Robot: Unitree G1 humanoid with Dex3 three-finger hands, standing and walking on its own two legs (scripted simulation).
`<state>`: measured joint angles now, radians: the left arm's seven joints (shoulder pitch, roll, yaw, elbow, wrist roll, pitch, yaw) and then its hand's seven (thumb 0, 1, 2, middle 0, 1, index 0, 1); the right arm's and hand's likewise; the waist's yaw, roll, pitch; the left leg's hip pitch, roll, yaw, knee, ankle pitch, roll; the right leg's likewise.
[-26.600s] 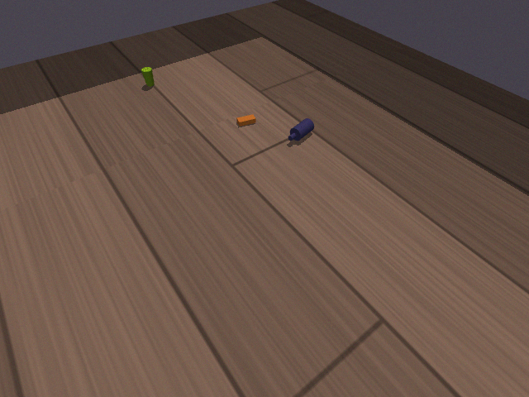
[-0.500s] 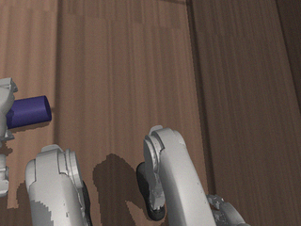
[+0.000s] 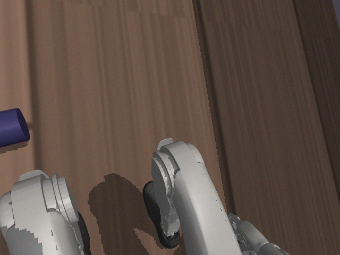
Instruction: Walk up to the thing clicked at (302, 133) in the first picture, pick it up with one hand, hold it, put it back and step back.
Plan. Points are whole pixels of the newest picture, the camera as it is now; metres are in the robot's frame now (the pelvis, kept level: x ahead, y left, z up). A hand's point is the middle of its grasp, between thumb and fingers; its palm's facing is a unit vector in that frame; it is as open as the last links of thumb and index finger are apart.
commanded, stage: rest palm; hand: left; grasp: from above
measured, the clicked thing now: out of the picture +0.42 +0.32 -0.26
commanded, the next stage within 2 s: close in 0.18 s
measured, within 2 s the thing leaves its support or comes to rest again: neither
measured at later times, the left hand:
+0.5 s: hand out of the picture +0.40 +0.29 -0.23, palm faces -0.41 -0.10 -0.91, open 13.6 cm
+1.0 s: hand out of the picture +0.41 +0.31 -0.24, palm faces -0.47 -0.17 -0.86, open 12.8 cm
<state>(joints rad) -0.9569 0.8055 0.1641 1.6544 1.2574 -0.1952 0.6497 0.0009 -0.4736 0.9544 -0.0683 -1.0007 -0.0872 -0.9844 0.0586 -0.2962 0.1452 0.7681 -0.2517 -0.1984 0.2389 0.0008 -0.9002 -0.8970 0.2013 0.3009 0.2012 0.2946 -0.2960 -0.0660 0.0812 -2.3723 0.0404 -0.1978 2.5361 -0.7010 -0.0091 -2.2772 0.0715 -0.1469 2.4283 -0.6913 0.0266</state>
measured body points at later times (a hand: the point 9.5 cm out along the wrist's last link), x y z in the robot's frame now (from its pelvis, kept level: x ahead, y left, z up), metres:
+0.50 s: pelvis -0.01 +0.00 +0.00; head +0.23 +0.12 +0.36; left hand +0.42 +0.30 -0.18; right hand +0.06 -0.26 -0.07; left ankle +0.07 +0.13 -0.26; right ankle +0.10 -0.11 -0.26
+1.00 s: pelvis +0.00 +0.00 +0.00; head +0.26 +0.11 +0.35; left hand +0.43 +0.31 -0.19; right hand +0.05 -0.24 -0.08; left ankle +0.07 +0.13 -0.26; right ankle +0.10 -0.11 -0.26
